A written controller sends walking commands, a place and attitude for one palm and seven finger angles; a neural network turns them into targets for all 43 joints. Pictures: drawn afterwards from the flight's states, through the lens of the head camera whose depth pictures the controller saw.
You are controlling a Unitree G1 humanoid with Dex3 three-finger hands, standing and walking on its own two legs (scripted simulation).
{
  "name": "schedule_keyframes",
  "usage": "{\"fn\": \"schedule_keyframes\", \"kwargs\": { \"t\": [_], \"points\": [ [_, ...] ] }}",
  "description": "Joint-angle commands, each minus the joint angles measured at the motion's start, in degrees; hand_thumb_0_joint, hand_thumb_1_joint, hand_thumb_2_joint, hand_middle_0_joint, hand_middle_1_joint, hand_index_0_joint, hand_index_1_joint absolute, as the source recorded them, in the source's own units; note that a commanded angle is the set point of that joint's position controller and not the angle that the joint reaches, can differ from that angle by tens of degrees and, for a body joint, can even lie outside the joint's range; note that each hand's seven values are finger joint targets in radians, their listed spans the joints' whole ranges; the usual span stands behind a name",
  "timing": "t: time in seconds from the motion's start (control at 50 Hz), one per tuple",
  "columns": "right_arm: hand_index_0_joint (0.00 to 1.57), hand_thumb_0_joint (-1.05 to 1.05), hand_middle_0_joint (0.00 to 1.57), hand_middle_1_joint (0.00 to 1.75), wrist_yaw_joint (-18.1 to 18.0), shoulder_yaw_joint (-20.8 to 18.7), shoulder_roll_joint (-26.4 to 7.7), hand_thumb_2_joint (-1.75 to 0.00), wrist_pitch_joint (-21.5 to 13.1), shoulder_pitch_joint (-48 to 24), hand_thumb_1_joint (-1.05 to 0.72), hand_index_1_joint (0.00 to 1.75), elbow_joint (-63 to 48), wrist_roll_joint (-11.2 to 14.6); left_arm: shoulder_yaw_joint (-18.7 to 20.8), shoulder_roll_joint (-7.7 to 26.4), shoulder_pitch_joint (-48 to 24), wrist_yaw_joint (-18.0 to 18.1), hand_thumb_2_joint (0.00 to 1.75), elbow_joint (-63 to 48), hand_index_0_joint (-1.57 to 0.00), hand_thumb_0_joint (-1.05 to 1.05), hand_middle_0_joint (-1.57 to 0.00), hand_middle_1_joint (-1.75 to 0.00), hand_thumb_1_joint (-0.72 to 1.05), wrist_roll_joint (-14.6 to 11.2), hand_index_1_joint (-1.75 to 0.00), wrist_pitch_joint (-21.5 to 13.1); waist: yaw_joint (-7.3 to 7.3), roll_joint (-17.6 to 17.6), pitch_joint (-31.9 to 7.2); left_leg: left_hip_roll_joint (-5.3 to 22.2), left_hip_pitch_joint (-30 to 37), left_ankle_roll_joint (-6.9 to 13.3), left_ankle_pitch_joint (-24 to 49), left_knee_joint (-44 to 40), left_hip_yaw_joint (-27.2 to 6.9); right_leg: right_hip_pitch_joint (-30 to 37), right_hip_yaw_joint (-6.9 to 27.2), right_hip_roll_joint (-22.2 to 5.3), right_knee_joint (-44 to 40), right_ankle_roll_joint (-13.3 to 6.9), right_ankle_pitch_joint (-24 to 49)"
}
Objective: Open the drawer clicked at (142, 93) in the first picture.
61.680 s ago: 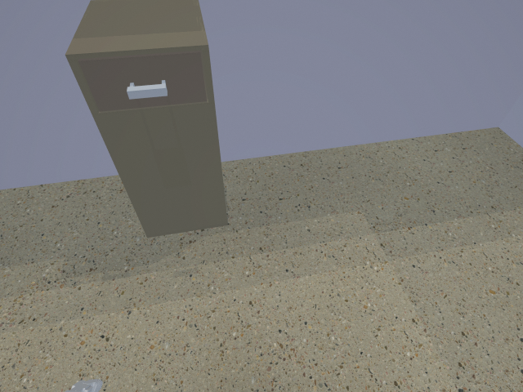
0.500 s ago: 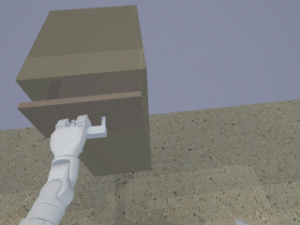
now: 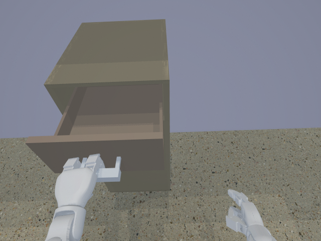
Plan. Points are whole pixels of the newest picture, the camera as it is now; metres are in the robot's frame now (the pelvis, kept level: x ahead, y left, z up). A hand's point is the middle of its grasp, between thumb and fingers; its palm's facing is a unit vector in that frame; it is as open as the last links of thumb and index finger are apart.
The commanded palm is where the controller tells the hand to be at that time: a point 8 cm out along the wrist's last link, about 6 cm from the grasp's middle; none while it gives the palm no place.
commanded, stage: pull the drawer open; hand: left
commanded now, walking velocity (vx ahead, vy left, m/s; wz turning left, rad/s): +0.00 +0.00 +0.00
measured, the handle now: (100, 167) +0.29 +0.20 +0.02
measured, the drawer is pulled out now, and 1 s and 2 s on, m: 0.20 0.30 0.30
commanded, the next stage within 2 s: open the thumb to release the handle in 0.90 s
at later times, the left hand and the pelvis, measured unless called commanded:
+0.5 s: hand (75, 237) +0.13 +0.21 +0.00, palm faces +0.02 -0.12 -0.99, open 5.7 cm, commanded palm +0.08 +0.21 +0.05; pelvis -0.02 -0.01 -0.02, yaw -1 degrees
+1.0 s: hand (75, 240) +0.13 +0.21 +0.00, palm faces +0.02 -0.11 -0.99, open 6.0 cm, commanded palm +0.11 +0.22 +0.05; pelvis -0.01 -0.02 -0.02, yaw +0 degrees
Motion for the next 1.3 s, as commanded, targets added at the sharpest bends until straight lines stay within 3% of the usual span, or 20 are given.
{"fn": "schedule_keyframes", "kwargs": {
  "t": [0.0, 0.06, 0.16, 0.22, 0.3, 0.38, 0.48, 0.6, 0.62, 0.66, 0.74, 0.88, 0.92, 0.96, 0.98, 1.04, 1.1, 1.16, 1.2, 1.28],
  "points": [
    [0.20, 0.00, 0.20, 0.30, 0.3, -2.8, -6.7, -0.90, -2.9, -6.6, -0.90, 0.30, -9.4, -0.4, 6.0, 8.1, 5.0, 4.2, 0.90, -18.7, -0.40, 0.00, -0.40, -1.35, 0.90, 0.8, -1.35, -1.9, 1.19, -0.4, -11.8, 2.1, 6.2, -1.8, 29.8, -2.8, -0.8, 8.6, 2.3, -3.0, -3.0, -0.2, 27.5],
    [0.20, 0.00, 0.20, 0.30, 0.9, -2.9, -6.8, -0.90, -3.1, -6.5, -0.90, 0.30, -9.6, -0.7, 5.2, 6.8, 8.3, 5.0, 0.90, -20.5, -0.40, 0.00, -0.40, -1.35, 0.90, 1.0, -1.35, -2.3, 0.79, -1.5, -9.9, 2.1, 4.7, -1.5, 26.9, -2.2, -0.7, 6.7, 2.0, -3.0, -2.4, -0.1, 25.6],
    [0.20, 0.00, 0.20, 0.30, 1.4, -3.1, -7.1, -0.90, -3.2, -6.7, -0.90, 0.30, -10.0, -0.9, 6.3, 7.5, 14.6, 6.6, 0.90, -23.6, -0.40, 0.00, -0.40, -1.35, 0.90, 0.9, -1.35, -3.4, 0.73, -2.0, -9.7, 1.8, 3.0, -1.4, 24.2, -0.8, -0.6, 5.1, 2.9, -3.0, -1.3, -0.1, 24.6],
    [0.20, 0.00, 0.20, 0.30, 1.7, -3.2, -7.2, -0.90, -3.2, -6.8, -0.90, 0.30, -10.7, -1.0, 8.5, 9.0, 21.1, 7.5, 0.90, -26.2, -0.40, 0.00, -0.40, -1.35, 0.90, 0.3, -1.35, -4.2, 1.87, -2.1, -10.9, 1.5, 2.0, -1.3, 23.1, -0.1, -0.3, 6.0, 3.7, -3.3, -0.6, -0.2, 25.0],
    [0.20, 0.00, 0.20, 0.30, 2.0, -3.0, -7.5, -0.90, -2.9, -7.2, -0.90, 0.30, -11.4, -1.0, 9.7, 9.6, 26.5, 8.5, 0.90, -27.2, -0.40, 0.00, -0.40, -1.35, 0.90, -0.2, -1.35, -5.0, 2.09, -2.2, -8.8, 1.3, 0.0, -1.3, 20.5, 0.7, -0.2, 4.5, 4.4, -3.3, -0.3, -0.3, 23.9],
    [0.20, 0.00, 0.20, 0.30, 2.2, -3.1, -7.4, -0.90, -2.5, -7.4, -0.90, 0.30, -12.0, -1.2, 9.5, 9.4, 26.1, 9.3, 0.90, -28.1, -0.40, 0.00, -0.40, -1.35, 0.90, 0.3, -1.35, -4.9, 1.59, -1.8, -6.1, 1.2, -0.6, -1.1, 15.0, 1.3, -0.2, -0.4, 4.1, -3.0, -0.7, -0.4, 14.8],
    [0.20, 0.00, 0.20, 0.30, 2.6, -2.6, -7.3, -0.90, -2.6, -7.4, -0.90, 0.30, -13.4, -0.9, 9.0, 8.7, 34.3, 8.9, 0.90, -29.4, -0.40, 0.00, -0.40, -1.35, 0.90, -0.9, -1.35, -5.1, 2.65, -2.7, -6.3, 1.2, -1.5, -1.0, 14.9, 1.8, 0.1, 0.9, 4.8, -3.3, -0.7, -0.3, 16.1],
    [0.20, 0.00, 0.20, 0.30, 2.5, -2.1, -7.6, -0.90, -2.2, -7.0, -0.90, 0.30, -14.0, -1.2, 9.5, 9.9, 31.6, 8.4, 0.90, -30.5, -0.40, 0.00, -0.40, -1.35, 0.90, -0.5, -1.35, -4.8, 1.79, -3.6, -5.8, 1.2, -2.1, -0.9, 13.7, 2.3, 0.0, -0.5, 5.8, -3.5, -1.0, -0.2, 15.0],
    [0.20, 0.00, 0.20, 0.30, 2.4, -2.1, -7.5, -0.90, -2.2, -7.1, -0.90, 0.30, -14.3, -1.2, 10.0, 10.1, 32.2, 8.5, 0.90, -30.8, -0.40, 0.00, -0.40, -1.35, 0.90, -0.4, -1.35, -5.0, 2.35, -2.3, -6.3, 1.1, -2.2, -0.9, 13.4, 2.4, 0.3, 0.1, 6.1, -3.7, -1.0, -0.1, 15.2],
    [0.20, 0.00, 0.20, 0.30, 2.5, -2.1, -7.4, -0.90, -2.2, -6.9, -0.90, 0.30, -14.2, -1.1, 8.5, 8.9, 31.4, 8.4, 0.90, -30.2, -0.40, 0.00, -0.40, -1.35, 0.90, -0.3, -1.35, -5.0, 1.68, -2.1, -4.9, 1.1, -1.9, -0.8, 13.0, 2.5, 0.1, -1.5, 5.3, -3.5, -1.0, -0.2, 13.6],
    [0.20, 0.00, 0.20, 0.30, 1.9, -2.1, -7.3, -0.90, -2.3, -6.5, -0.90, 0.30, -13.9, -1.1, 10.7, 10.4, 31.4, 8.6, 0.90, -29.1, -0.40, 0.00, -0.40, -1.35, 0.90, -0.8, -1.35, -5.3, 1.88, -3.3, -5.8, 0.9, -2.9, -0.7, 12.9, 2.7, 0.1, 0.4, 5.7, -3.8, -0.9, 0.1, 16.7],
    [0.20, 0.00, 0.20, 0.30, 1.6, -2.7, -7.4, -0.90, -2.4, -6.0, -0.90, 0.30, -13.1, -1.3, 10.8, 10.2, 28.1, 9.4, 0.90, -28.3, -0.40, 0.00, -0.40, -1.35, 0.90, -0.1, -1.35, -5.5, 1.57, -1.5, -6.8, 1.0, -1.7, -0.8, 13.7, 2.7, 0.0, -0.3, 4.7, -3.4, -0.5, -0.1, 16.4],
    [0.20, 0.00, 0.20, 0.30, 1.6, -2.7, -7.3, -0.90, -2.5, -5.8, -0.90, 0.30, -13.0, -1.4, 10.6, 9.9, 28.7, 9.4, 0.90, -28.2, -0.40, 0.00, -0.40, -1.35, 0.90, -0.3, -1.35, -5.4, 1.53, -3.7, -8.0, 0.9, -1.8, -0.7, 14.5, 2.9, 0.0, 0.7, 5.0, -3.6, -0.3, 0.1, 18.6],
    [0.20, 0.00, 0.20, 0.30, 1.4, -2.6, -7.3, -0.90, -2.5, -6.0, -0.90, 0.30, -12.9, -1.1, 10.7, 10.0, 29.8, 9.3, 0.90, -27.4, -0.40, 0.00, -0.40, -1.35, 0.90, -0.7, -1.35, -5.5, 1.68, -3.7, -7.1, 0.9, -2.6, -0.7, 14.3, 2.7, 0.0, 1.4, 4.6, -3.8, -0.3, 0.3, 19.8],
    [0.20, 0.00, 0.20, 0.30, 0.4, -2.6, -7.9, -0.90, -1.9, -6.5, -0.90, 0.30, -11.3, -1.0, 15.6, 15.2, 19.5, 9.9, 0.90, -25.8, -0.40, 0.00, -0.40, -1.35, 0.90, 0.4, -1.35, -5.5, 0.27, -4.3, -5.9, 0.8, -3.5, -0.7, 12.0, 2.9, -0.3, -0.6, 5.4, -3.5, -0.6, 0.3, 17.3],
    [0.20, 0.00, 0.20, 0.30, -0.7, -2.9, -7.1, -0.90, -2.3, -6.3, -0.90, 0.30, -11.3, -0.9, 14.1, 12.2, 20.4, 10.4, 0.81, -23.2, -0.38, 0.00, -0.38, -1.33, 0.69, 0.2, -1.33, -5.1, 1.17, -2.6, -7.5, 0.4, -2.7, -0.6, 11.1, 2.5, 0.1, 1.1, 5.0, -3.7, -1.4, 0.4, 16.5],
    [0.20, 0.00, 0.20, 0.30, -1.0, -3.1, -7.4, -0.90, -2.7, -6.6, -0.90, 0.30, -11.2, -0.6, 10.8, 9.6, 19.1, 8.6, 0.72, -23.8, -0.37, 0.00, -0.37, -1.30, 0.48, -2.1, -1.30, -4.0, 0.15, -3.2, -9.2, 0.7, -1.3, -0.3, 12.8, 1.9, 0.0, 2.8, 4.4, -3.9, -2.0, 0.8, 19.2],
    [0.20, 0.00, 0.20, 0.30, -1.2, -2.7, -7.3, -0.90, -2.9, -6.7, -0.90, 0.30, -11.1, -0.5, 9.6, 10.3, 19.0, 6.5, 0.63, -23.9, -0.35, 0.00, -0.35, -1.28, 0.27, -2.2, -1.28, -4.1, 0.30, -4.0, -6.8, 0.8, -1.4, -0.1, 12.2, 1.1, -0.1, 2.6, 4.1, -4.2, -3.0, 1.2, 17.8],
    [0.20, 0.00, 0.20, 0.30, -1.4, -2.3, -7.3, -0.90, -2.9, -6.9, -0.90, 0.30, -11.1, -0.6, 11.0, 11.5, 18.4, 6.2, 0.57, -23.1, -0.35, 0.00, -0.35, -1.27, 0.13, -1.6, -1.27, -4.3, 0.73, -4.8, -6.7, 0.9, -1.7, -0.2, 12.0, 0.6, -0.2, 3.1, 4.4, -4.0, -3.3, 1.0, 16.8],
    [0.20, 0.00, 0.20, 0.30, -1.3, -2.3, -7.1, -0.90, -3.2, -6.6, -0.90, 0.30, -11.1, -0.7, 10.2, 10.8, 18.5, 5.8, 0.45, -23.0, -0.32, 0.00, -0.32, -1.24, -0.15, -0.8, -1.24, -5.3, 1.06, -2.5, -5.7, 0.7, -1.0, -0.3, 11.9, 0.3, 0.0, 2.4, 4.2, -4.0, -3.6, 0.7, 15.9]
  ]
}}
